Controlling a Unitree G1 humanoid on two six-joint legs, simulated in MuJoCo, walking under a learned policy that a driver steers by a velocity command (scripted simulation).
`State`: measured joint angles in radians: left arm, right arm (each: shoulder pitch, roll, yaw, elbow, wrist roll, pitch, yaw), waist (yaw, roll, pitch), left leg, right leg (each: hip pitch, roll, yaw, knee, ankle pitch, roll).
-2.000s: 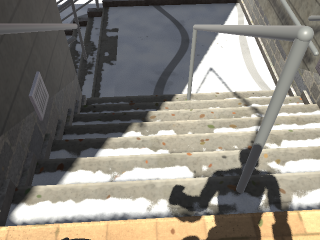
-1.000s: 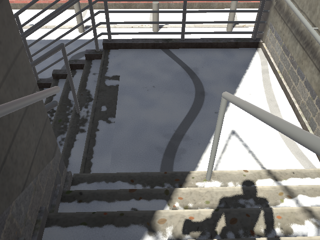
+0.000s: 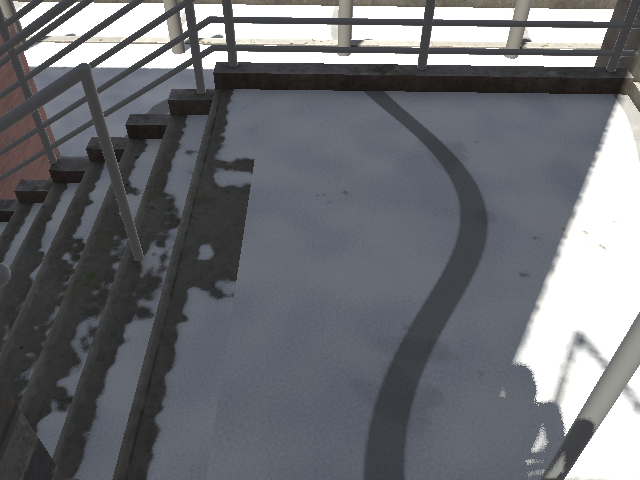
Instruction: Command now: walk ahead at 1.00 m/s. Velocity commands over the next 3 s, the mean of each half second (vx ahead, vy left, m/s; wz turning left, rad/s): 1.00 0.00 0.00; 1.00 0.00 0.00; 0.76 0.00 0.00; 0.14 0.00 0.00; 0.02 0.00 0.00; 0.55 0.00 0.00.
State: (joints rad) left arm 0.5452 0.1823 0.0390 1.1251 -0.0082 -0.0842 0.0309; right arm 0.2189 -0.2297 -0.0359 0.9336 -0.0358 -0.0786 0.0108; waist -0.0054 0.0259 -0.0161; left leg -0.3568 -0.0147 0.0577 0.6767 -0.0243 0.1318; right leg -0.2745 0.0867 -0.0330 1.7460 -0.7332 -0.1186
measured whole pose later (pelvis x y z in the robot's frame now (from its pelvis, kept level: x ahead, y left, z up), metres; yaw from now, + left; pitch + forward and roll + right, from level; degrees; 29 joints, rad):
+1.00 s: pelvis +0.94 -0.04 -0.54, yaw -2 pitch +0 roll +0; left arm 0.19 0.22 0.04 0.97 0.04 -0.10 -0.02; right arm 0.44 -0.19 -0.03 1.09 -0.01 -0.08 -0.03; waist -0.02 0.01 -0.01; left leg -0.34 -0.06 -0.04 1.85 -0.67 0.17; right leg -0.38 0.02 -0.07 0.62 -0.28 -0.07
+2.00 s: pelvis +1.57 -0.02 -0.54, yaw +0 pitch +1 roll -1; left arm 0.11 0.20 0.02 0.92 0.02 -0.01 0.02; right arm 0.09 -0.23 -0.04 0.98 0.00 0.01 -0.04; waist 0.01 0.01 0.03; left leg -0.38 0.05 -0.04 0.65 -0.30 -0.02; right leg -0.42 0.06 0.00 0.46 -0.07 -0.05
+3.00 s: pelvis +1.80 -0.07 -0.52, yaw +0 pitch +2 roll -1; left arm 0.37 0.21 0.05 1.03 0.03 -0.08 -0.01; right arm 0.21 -0.25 -0.07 0.92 -0.05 -0.07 0.05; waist 0.02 0.04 -0.04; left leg -0.58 0.09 0.00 1.19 -0.20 0.08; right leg -0.15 0.03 -0.09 0.40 -0.28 -0.05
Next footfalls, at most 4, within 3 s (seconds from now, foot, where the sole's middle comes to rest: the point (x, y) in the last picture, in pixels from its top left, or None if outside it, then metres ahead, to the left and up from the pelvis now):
0.30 right None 0.34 -0.08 -0.95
0.60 left None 0.63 0.07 -1.13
0.92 right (364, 417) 1.03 -0.12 -1.30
1.28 left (305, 322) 1.41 0.07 -1.30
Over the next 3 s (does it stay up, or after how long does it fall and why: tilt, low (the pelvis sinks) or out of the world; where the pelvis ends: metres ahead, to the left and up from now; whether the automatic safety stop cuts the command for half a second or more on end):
stays up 1.80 -0.07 -0.52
